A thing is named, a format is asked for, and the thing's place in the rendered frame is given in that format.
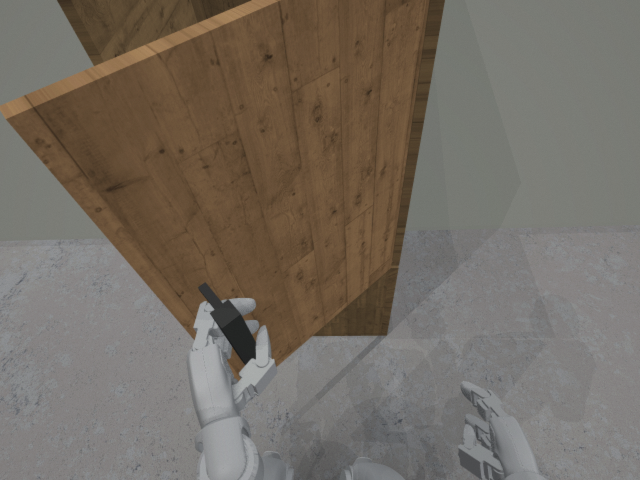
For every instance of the cupboard door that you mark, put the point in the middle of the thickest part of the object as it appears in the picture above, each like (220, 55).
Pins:
(262, 151)

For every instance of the left robot forearm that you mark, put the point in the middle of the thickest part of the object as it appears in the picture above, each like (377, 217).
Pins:
(228, 453)

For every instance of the handle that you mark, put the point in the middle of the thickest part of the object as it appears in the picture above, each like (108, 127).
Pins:
(232, 324)

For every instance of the left robot hand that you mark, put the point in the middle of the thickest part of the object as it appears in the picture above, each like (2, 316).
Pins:
(210, 375)

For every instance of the robot shin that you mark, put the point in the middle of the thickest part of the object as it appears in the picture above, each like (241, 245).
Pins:
(361, 460)
(272, 454)

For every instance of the right robot hand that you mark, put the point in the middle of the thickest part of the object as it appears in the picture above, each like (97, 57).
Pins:
(504, 448)

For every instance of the robot left shin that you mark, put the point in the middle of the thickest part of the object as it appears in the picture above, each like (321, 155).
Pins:
(272, 454)

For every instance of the robot right shin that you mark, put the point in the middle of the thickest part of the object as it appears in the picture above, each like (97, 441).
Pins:
(361, 460)

